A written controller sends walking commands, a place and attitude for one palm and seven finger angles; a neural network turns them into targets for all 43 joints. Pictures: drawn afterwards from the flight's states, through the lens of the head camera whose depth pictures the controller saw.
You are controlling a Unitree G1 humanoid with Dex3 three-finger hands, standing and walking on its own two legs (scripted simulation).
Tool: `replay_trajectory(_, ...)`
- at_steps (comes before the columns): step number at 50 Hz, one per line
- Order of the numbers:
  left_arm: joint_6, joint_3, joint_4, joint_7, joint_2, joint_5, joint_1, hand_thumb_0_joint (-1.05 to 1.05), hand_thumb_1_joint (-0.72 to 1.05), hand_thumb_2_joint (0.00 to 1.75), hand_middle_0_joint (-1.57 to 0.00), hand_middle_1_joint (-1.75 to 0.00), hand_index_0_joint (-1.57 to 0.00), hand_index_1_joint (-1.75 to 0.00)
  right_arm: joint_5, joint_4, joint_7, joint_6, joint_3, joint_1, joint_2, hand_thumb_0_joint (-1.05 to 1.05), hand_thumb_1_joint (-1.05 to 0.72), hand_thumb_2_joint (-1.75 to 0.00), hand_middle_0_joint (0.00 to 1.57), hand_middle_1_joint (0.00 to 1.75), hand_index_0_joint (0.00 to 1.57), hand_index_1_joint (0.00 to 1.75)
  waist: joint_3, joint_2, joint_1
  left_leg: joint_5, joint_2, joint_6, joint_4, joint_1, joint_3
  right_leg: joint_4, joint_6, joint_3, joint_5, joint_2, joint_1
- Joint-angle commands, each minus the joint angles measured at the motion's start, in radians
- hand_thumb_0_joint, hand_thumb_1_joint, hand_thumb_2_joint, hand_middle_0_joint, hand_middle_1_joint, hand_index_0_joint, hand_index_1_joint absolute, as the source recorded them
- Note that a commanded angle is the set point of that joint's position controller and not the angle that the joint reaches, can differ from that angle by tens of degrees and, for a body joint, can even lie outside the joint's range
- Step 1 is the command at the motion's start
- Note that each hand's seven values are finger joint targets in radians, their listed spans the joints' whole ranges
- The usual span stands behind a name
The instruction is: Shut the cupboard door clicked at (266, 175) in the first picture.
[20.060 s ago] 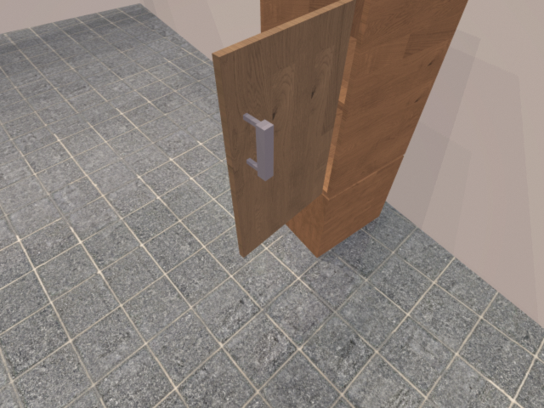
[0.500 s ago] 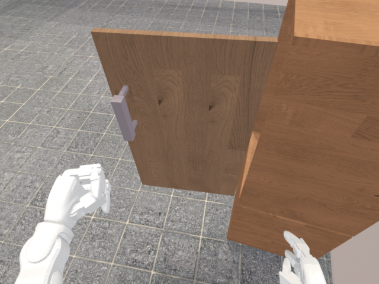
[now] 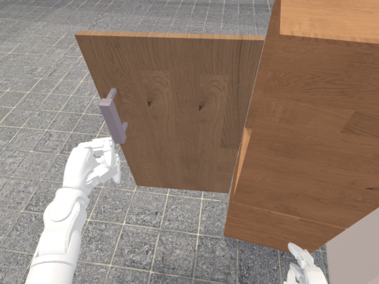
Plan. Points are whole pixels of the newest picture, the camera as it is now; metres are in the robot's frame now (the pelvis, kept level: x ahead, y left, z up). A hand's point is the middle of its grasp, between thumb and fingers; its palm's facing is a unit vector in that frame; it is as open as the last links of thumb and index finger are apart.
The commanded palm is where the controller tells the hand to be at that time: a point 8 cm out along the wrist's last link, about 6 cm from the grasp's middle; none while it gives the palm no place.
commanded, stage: bring the fist close to the handle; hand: left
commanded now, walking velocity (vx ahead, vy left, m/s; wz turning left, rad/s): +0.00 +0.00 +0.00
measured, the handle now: (116, 116) +0.47 +0.21 +0.09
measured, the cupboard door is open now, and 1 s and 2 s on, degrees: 99 99 79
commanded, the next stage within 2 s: push the door shut along its arc in 0.70 s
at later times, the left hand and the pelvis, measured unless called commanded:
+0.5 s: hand (124, 144) +0.38 +0.17 +0.09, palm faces -0.04 -1.00 -0.03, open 3.1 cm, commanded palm +0.35 +0.23 +0.09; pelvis +0.00 -0.01 +0.00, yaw -1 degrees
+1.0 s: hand (120, 140) +0.39 +0.18 +0.09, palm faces -0.08 -1.00 -0.02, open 3.1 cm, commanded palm +0.38 +0.23 +0.09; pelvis -0.01 +0.00 +0.00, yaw -1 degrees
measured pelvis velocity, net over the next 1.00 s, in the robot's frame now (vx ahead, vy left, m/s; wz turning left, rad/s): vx -0.01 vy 0.00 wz -0.01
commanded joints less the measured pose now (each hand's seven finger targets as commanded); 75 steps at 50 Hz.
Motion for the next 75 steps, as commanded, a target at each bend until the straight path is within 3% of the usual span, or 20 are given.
replay_trajectory(1, -0.073, 0.085, -0.143, -0.005, 0.172, -0.015, -0.334, 0.00, 0.90, 0.90, -1.30, -1.50, -1.30, -1.50, 0.008, -0.142, -0.012, -0.037, -0.051, -0.041, -0.122, 0.00, -0.90, -0.90, 0.20, 0.30, 0.20, 0.30, -0.253, -0.023, -0.010, 0.247, -0.011, 0.005, -0.117, -0.013, -0.016, -0.093, -0.003, 0.046, 0.240, 0.014, 0.216)
replay_trajectory(4, -0.072, 0.117, -0.053, -0.006, 0.216, -0.016, -0.413, 0.00, 0.90, 0.90, -1.30, -1.50, -1.30, -1.50, 0.010, -0.128, -0.014, -0.019, -0.049, -0.035, -0.128, 0.00, -0.90, -0.90, 0.20, 0.30, 0.20, 0.30, -0.223, -0.049, -0.023, 0.211, -0.010, 0.007, -0.114, -0.048, -0.012, -0.107, 0.002, 0.060, 0.209, 0.010, 0.209)
replay_trajectory(7, -0.090, 0.129, -0.017, -0.012, 0.231, -0.016, -0.463, 0.00, 0.90, 0.90, -1.30, -1.50, -1.30, -1.50, 0.008, -0.132, -0.014, -0.009, -0.055, -0.028, -0.131, 0.00, -0.90, -0.90, 0.20, 0.30, 0.20, 0.30, -0.271, -0.060, -0.017, 0.224, -0.010, 0.012, -0.108, -0.039, -0.008, -0.104, 0.002, 0.068, 0.225, 0.011, 0.233)
replay_trajectory(10, -0.105, 0.098, 0.026, -0.024, 0.206, -0.013, -0.552, 0.00, 0.90, 0.90, -1.30, -1.50, -1.30, -1.50, 0.009, -0.119, -0.012, -0.001, -0.055, -0.017, -0.128, 0.00, -0.90, -0.90, 0.20, 0.30, 0.20, 0.30, -0.290, -0.015, -0.030, 0.252, -0.011, 0.009, -0.104, -0.023, -0.007, -0.090, -0.002, 0.064, 0.274, 0.012, 0.222)
replay_trajectory(17, -0.117, 0.140, 0.173, -0.022, 0.260, -0.006, -0.585, 0.00, 0.90, 0.90, -1.30, -1.50, -1.30, -1.50, 0.011, -0.112, -0.008, 0.030, -0.063, 0.010, -0.144, 0.00, -0.90, -0.90, 0.20, 0.30, 0.20, 0.30, -0.283, -0.080, -0.027, 0.217, -0.008, 0.012, -0.104, -0.072, -0.003, -0.101, 0.002, 0.076, 0.238, 0.010, 0.226)
replay_trajectory(21, -0.143, 0.135, 0.127, -0.018, 0.247, -0.006, -0.597, 0.00, 0.90, 0.90, -1.30, -1.50, -1.30, -1.50, 0.009, -0.124, 0.000, 0.038, -0.065, 0.012, -0.138, 0.00, -0.90, -0.90, 0.20, 0.30, 0.20, 0.30, -0.336, -0.023, -0.016, 0.264, -0.009, 0.009, -0.112, -0.039, 0.000, -0.083, -0.004, 0.070, 0.301, 0.015, 0.245)
replay_trajectory(24, -0.152, 0.173, 0.146, -0.011, 0.287, -0.008, -0.598, 0.00, 0.90, 0.90, -1.30, -1.50, -1.30, -1.50, 0.010, -0.119, -0.002, 0.048, -0.066, 0.017, -0.141, 0.00, -0.90, -0.90, 0.20, 0.30, 0.20, 0.30, -0.314, -0.060, -0.019, 0.246, -0.006, 0.013, -0.115, -0.065, 0.003, -0.093, 0.001, 0.078, 0.289, 0.015, 0.257)
replay_trajectory(30, -0.166, 0.171, 0.129, -0.023, 0.279, -0.012, -0.565, 0.00, 0.90, 0.90, -1.30, -1.50, -1.30, -1.50, 0.011, -0.122, -0.004, 0.054, -0.067, 0.011, -0.137, 0.00, -0.90, -0.90, 0.20, 0.30, 0.20, 0.30, -0.318, -0.016, -0.016, 0.244, -0.007, 0.014, -0.122, -0.048, 0.008, -0.099, -0.002, 0.079, 0.291, 0.020, 0.257)
replay_trajectory(31, -0.162, 0.135, 0.143, -0.028, 0.247, -0.012, -0.595, 0.00, 0.90, 0.90, -1.30, -1.50, -1.30, -1.50, 0.014, -0.119, -0.005, 0.055, -0.064, 0.010, -0.135, 0.00, -0.90, -0.90, 0.20, 0.30, 0.20, 0.30, -0.283, -0.038, -0.037, 0.218, -0.006, 0.014, -0.125, -0.056, 0.006, -0.107, 0.002, 0.074, 0.263, 0.021, 0.228)
replay_trajectory(37, -0.161, 0.122, 0.164, -0.039, 0.249, -0.015, -0.649, 0.00, 0.90, 0.90, -1.30, -1.50, -1.30, -1.50, 0.016, -0.112, -0.012, 0.057, -0.066, 0.013, -0.141, 0.00, -0.90, -0.90, 0.20, 0.30, 0.20, 0.30, -0.280, -0.050, -0.048, 0.182, -0.004, 0.017, -0.124, -0.047, -0.004, -0.115, 0.001, 0.070, 0.203, 0.021, 0.201)
replay_trajectory(41, -0.163, 0.112, 0.173, -0.039, 0.239, -0.012, -0.667, 0.00, 0.90, 0.90, -1.30, -1.50, -1.30, -1.50, 0.013, -0.112, -0.010, 0.055, -0.063, 0.012, -0.138, 0.00, -0.90, -0.90, 0.20, 0.30, 0.20, 0.30, -0.303, 0.000, -0.039, 0.207, -0.005, 0.010, -0.122, -0.027, -0.012, -0.097, -0.006, 0.063, 0.234, 0.024, 0.191)
replay_trajectory(44, -0.164, 0.118, 0.226, -0.052, 0.273, -0.005, -0.766, 0.00, 0.90, 0.90, -1.30, -1.50, -1.30, -1.50, 0.014, -0.096, -0.014, 0.061, -0.060, 0.020, -0.146, 0.00, -0.90, -0.90, 0.20, 0.30, 0.20, 0.30, -0.288, -0.052, -0.065, 0.190, -0.003, 0.013, -0.115, -0.052, -0.018, -0.095, -0.001, 0.065, 0.222, 0.022, 0.178)
replay_trajectory(51, -0.167, 0.115, 0.338, -0.109, 0.293, -0.009, -0.873, 0.00, 0.90, 0.90, -1.30, -1.50, -1.30, -1.50, 0.012, -0.093, -0.017, 0.074, -0.056, 0.037, -0.150, 0.00, -0.90, -0.90, 0.20, 0.30, 0.20, 0.30, -0.324, 0.010, -0.069, 0.230, -0.004, 0.007, -0.094, -0.047, -0.022, -0.067, -0.010, 0.061, 0.262, 0.024, 0.152)
replay_trajectory(53, -0.167, 0.140, 0.390, -0.119, 0.336, -0.012, -0.925, 0.00, 0.90, 0.90, -1.30, -1.50, -1.30, -1.50, 0.012, -0.085, -0.021, 0.081, -0.056, 0.050, -0.160, 0.00, -0.90, -0.90, 0.20, 0.30, 0.20, 0.30, -0.315, -0.031, -0.082, 0.201, -0.003, 0.011, -0.085, -0.079, -0.026, -0.068, -0.005, 0.066, 0.234, 0.022, 0.142)
replay_trajectory(60, -0.181, 0.073, 0.509, -0.171, 0.307, -0.002, -1.107, 0.00, 0.90, 0.90, -1.30, -1.50, -1.30, -1.50, 0.011, -0.058, -0.019, 0.087, -0.055, 0.092, -0.170, 0.00, -0.90, -0.90, 0.20, 0.30, 0.20, 0.30, -0.359, 0.028, -0.123, 0.195, -0.002, 0.008, -0.057, -0.063, -0.045, -0.042, -0.011, 0.055, 0.208, 0.028, 0.053)
replay_trajectory(63, -0.187, 0.073, 0.555, -0.180, 0.331, 0.005, -1.177, 0.00, 0.90, 0.90, -1.30, -1.50, -1.30, -1.50, 0.009, -0.043, -0.018, 0.089, -0.057, 0.115, -0.182, 0.00, -0.90, -0.90, 0.20, 0.30, 0.20, 0.30, -0.360, 0.000, -0.144, 0.181, 0.000, 0.012, -0.046, -0.085, -0.055, -0.037, -0.008, 0.054, 0.188, 0.030, 0.025)
replay_trajectory(66, -0.192, 0.036, 0.571, -0.196, 0.287, 0.010, -1.208, 0.00, 0.90, 0.90, -1.30, -1.50, -1.30, -1.50, 0.006, -0.031, -0.011, 0.088, -0.063, 0.136, -0.185, 0.00, -0.90, -0.90, 0.20, 0.30, 0.20, 0.30, -0.404, 0.049, -0.153, 0.219, 0.003, 0.005, -0.032, -0.031, -0.066, -0.023, -0.013, 0.042, 0.196, 0.035, -0.026)
replay_trajectory(69, -0.193, 0.037, 0.603, -0.208, 0.297, 0.006, -1.247, 0.00, 0.90, 0.90, -1.30, -1.50, -1.30, -1.50, 0.006, -0.021, -0.010, 0.092, -0.065, 0.150, -0.192, 0.00, -0.90, -0.90, 0.20, 0.30, 0.20, 0.30, -0.409, 0.012, -0.171, 0.200, 0.004, 0.010, -0.024, -0.056, -0.066, -0.024, -0.009, 0.043, 0.184, 0.038, -0.032)
replay_trajectory(72, -0.199, 0.054, 0.607, -0.208, 0.334, 0.013, -1.306, 0.00, 0.90, 0.90, -1.30, -1.50, -1.30, -1.50, 0.003, -0.010, -0.012, 0.091, -0.065, 0.172, -0.201, 0.00, -0.90, -0.90, 0.20, 0.30, 0.20, 0.30, -0.410, 0.032, -0.176, 0.212, 0.005, 0.009, -0.021, -0.049, -0.082, -0.014, -0.015, 0.034, 0.169, 0.041, -0.063)
replay_trajectory(75, -0.197, 0.027, 0.627, -0.208, 0.304, 0.021, -1.331, 0.00, 0.90, 0.90, -1.30, -1.50, -1.30, -1.50, 0.000, 0.002, -0.004, 0.092, -0.068, 0.181, -0.200, 0.00, -0.90, -0.90, 0.20, 0.30, 0.20, 0.30, -0.422, 0.062, -0.186, 0.210, 0.010, 0.003, -0.017, -0.015, -0.090, -0.016, -0.014, 0.029, 0.150, 0.044, -0.105)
